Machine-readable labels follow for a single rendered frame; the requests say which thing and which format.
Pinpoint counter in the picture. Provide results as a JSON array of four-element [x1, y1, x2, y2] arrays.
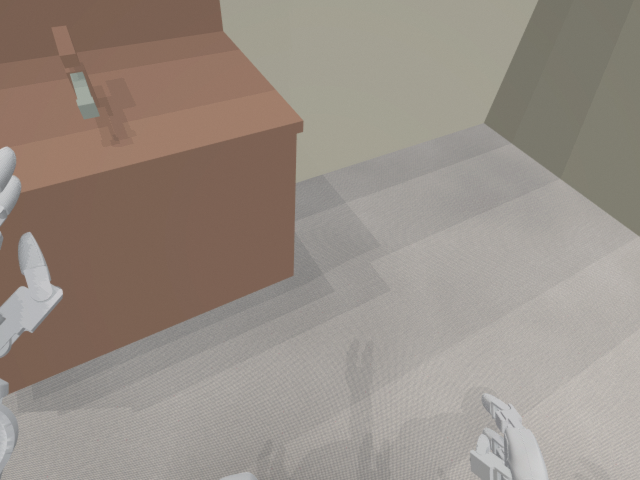
[[0, 0, 303, 394]]

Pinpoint tap lever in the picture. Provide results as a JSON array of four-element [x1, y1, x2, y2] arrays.
[[70, 72, 100, 119]]

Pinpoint robot right hand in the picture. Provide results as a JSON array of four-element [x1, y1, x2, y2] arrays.
[[470, 393, 549, 480]]

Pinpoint robot left hand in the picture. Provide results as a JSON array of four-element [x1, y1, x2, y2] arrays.
[[0, 147, 63, 358]]

